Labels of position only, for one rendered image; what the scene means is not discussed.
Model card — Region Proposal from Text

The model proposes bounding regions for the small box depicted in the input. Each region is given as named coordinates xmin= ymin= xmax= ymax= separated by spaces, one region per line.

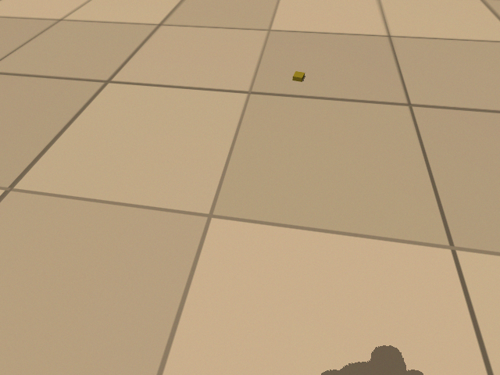
xmin=293 ymin=71 xmax=305 ymax=82

